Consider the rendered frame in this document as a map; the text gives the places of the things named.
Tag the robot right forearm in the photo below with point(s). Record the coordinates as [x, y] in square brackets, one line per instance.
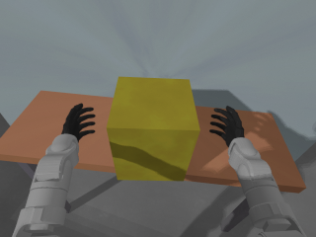
[268, 210]

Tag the carton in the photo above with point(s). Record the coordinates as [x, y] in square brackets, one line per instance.
[152, 128]

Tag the table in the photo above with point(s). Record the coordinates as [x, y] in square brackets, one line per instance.
[27, 139]

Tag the robot left forearm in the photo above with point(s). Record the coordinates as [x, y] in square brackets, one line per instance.
[45, 207]

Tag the robot right hand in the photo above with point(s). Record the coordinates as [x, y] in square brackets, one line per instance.
[233, 128]

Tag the robot left hand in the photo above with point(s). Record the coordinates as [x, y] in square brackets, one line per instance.
[73, 123]

